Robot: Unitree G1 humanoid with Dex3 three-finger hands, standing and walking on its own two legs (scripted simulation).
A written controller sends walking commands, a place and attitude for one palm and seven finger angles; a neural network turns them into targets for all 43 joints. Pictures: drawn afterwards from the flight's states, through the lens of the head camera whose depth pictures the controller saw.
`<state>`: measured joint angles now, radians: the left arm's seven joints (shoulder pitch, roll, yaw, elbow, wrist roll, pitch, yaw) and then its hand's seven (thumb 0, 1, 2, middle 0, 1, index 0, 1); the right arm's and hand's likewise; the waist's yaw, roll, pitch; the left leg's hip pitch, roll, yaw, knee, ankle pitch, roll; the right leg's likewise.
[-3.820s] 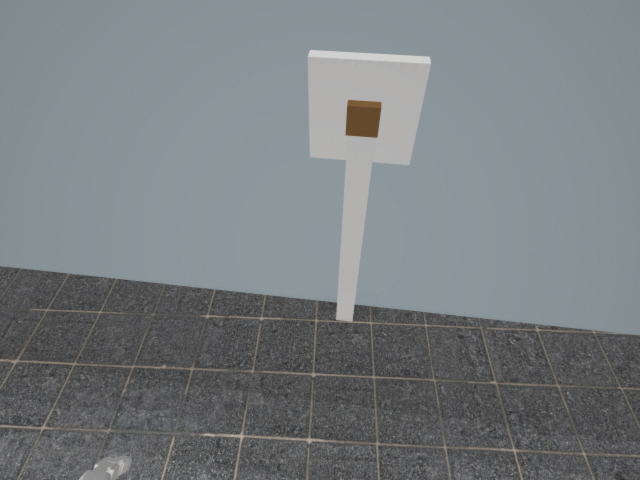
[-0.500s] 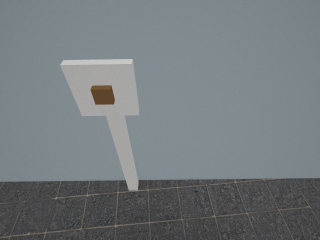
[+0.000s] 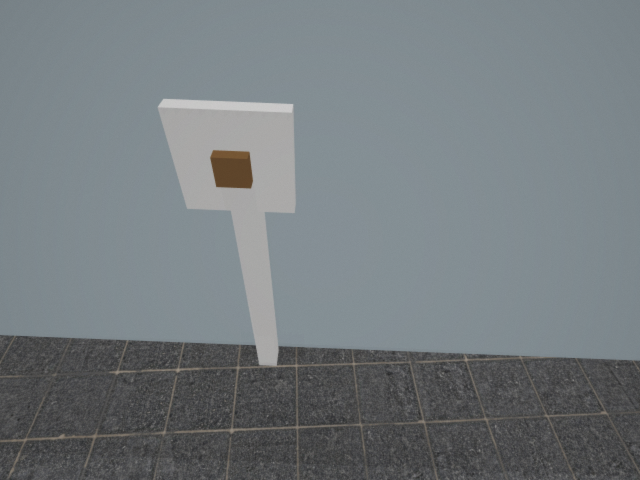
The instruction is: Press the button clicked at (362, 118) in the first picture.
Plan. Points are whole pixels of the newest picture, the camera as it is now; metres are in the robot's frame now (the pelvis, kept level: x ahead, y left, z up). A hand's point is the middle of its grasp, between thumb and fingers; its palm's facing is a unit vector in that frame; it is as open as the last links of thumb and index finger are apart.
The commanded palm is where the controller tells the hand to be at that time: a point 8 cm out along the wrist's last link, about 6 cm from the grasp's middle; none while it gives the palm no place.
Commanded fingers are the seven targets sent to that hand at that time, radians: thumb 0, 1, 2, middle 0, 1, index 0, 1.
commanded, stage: come to a stop and stand still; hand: left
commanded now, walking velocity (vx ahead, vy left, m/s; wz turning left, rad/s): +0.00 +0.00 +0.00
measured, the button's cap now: (232, 168) +0.60 +0.21 +0.06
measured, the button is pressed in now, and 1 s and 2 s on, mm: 0 0 0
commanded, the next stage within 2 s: look again from close up in 0.14 s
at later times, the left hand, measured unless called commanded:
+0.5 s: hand out of the picture +0.02 +0.19 -0.18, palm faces +0.05 -0.98 -0.21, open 7.4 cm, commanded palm none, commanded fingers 0.00 0.90 0.90 -0.20 -0.30 -0.20 -0.30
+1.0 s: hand out of the picture +0.04 +0.17 -0.18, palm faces +0.05 -0.98 -0.18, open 7.4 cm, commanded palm none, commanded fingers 0.00 0.90 0.90 -0.20 -0.30 -0.20 -0.30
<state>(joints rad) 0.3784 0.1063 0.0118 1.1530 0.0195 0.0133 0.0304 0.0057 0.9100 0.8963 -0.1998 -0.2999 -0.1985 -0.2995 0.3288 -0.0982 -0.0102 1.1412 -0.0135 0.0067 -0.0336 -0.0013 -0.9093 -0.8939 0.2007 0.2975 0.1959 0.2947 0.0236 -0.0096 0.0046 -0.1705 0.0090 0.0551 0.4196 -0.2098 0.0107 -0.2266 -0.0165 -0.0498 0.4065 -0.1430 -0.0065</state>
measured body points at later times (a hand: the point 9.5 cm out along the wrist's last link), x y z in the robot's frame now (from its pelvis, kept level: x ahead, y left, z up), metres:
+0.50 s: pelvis +0.01 +0.02 -0.01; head -0.01 +0.00 +0.44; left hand +0.02 +0.24 -0.16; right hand +0.00 -0.19 -0.18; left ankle +0.01 +0.11 -0.74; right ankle +0.05 -0.11 -0.74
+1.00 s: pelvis +0.06 +0.00 -0.01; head +0.06 +0.00 +0.44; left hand +0.04 +0.22 -0.17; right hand +0.06 -0.22 -0.17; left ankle +0.01 +0.11 -0.74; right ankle +0.05 -0.11 -0.74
